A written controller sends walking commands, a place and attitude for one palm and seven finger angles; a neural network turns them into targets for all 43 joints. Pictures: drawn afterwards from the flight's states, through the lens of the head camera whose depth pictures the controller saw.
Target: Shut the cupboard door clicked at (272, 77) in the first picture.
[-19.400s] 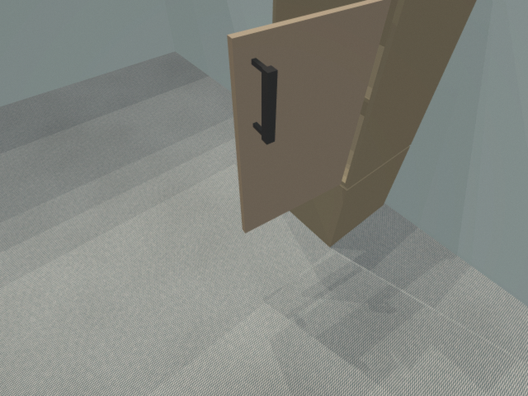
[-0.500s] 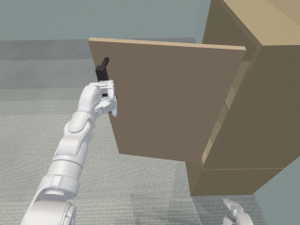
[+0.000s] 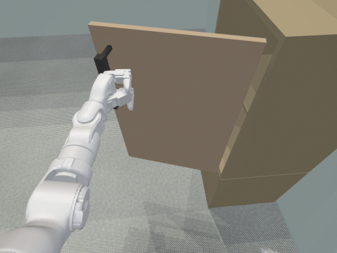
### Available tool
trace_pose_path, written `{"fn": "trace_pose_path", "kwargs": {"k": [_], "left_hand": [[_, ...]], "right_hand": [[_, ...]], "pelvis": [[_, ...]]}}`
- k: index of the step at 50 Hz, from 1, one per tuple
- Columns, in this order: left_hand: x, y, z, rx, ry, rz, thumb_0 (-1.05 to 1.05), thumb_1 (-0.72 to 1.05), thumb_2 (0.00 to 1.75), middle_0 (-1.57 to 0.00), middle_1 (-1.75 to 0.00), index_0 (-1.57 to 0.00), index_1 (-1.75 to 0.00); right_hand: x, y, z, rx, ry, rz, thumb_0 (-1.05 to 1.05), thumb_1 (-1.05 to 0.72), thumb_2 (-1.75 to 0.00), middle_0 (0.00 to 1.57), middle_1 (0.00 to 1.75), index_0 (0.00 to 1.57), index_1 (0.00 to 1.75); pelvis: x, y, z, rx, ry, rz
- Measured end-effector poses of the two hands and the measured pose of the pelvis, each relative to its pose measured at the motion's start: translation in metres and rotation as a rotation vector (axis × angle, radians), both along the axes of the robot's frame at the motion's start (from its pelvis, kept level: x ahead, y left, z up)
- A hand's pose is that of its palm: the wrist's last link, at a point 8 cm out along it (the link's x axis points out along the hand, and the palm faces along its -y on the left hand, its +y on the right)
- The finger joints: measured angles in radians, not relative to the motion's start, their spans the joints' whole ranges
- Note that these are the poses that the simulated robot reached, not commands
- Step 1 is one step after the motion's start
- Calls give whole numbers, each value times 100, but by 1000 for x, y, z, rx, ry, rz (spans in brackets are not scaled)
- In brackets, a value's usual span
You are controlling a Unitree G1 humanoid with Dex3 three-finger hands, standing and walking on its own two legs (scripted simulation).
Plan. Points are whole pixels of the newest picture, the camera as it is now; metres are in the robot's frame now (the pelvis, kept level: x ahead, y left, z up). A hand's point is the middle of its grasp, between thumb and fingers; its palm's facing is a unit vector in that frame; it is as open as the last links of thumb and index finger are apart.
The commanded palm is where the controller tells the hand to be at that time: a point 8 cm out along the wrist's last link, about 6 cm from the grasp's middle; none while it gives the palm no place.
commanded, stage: push the door shut along its arc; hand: left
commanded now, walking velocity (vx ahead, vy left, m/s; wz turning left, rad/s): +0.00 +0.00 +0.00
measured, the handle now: (111, 79) +0.52 +0.14 +0.13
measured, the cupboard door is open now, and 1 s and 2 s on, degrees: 73 60 51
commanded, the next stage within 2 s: pull the fist back off the door in 1.04 s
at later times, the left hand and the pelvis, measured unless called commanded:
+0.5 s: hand (144, 80) +0.49 +0.05 +0.15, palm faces -0.39 -0.92 -0.02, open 3.1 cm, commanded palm +0.50 +0.10 +0.14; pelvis +0.00 +0.00 -0.01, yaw -1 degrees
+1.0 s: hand (156, 70) +0.53 +0.02 +0.15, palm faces -0.48 -0.88 -0.02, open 3.3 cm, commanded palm +0.56 +0.05 +0.14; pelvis +0.01 +0.00 -0.02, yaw +0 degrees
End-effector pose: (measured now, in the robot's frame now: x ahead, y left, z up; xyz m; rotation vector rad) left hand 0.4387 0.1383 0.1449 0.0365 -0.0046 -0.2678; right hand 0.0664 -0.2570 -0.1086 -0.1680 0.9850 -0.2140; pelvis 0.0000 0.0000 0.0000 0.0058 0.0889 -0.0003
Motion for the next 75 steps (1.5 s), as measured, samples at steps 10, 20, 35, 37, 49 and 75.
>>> {"fn": "trace_pose_path", "kwargs": {"k": [10,20,35,37,49,75], "left_hand": [[25,-14,0,-1,-6,-38,2,90,90,-130,-150,-130,-150],[45,-20,4,3,2,-91,2,90,90,-130,-150,-130,-150],[77,-46,3,-15,21,-163,2,89,91,-130,-150,-129,-150],[80,-47,3,-12,25,-170,2,89,91,-130,-150,-129,-150],[98,-60,6,4,49,-223,2,95,96,-130,-150,-130,-150],[100,-86,-20,27,-16,226,1,90,90,-129,-150,-129,-150]], "right_hand": [[-32,-7,-2,-14,65,-49,1,-90,-90,21,30,20,30],[-62,-14,-2,-42,141,-90,1,-90,-90,21,30,20,30],[-88,-14,-5,-58,233,-120,0,-90,-90,21,30,20,30],[-91,-13,-6,-57,251,-124,0,-90,-90,21,30,20,30],[-97,-13,-9,-74,323,-114,0,-90,-90,21,30,20,30],[-95,21,-26,138,363,-99,0,-90,-90,21,30,20,30]], "pelvis": [[0,-1,-3,3,38,-17],[0,-2,-5,-1,73,-20],[3,-1,-11,-2,142,-24],[4,-1,-12,-3,148,-22],[8,1,-16,-11,188,0],[22,-5,-19,-3,233,-43]]}}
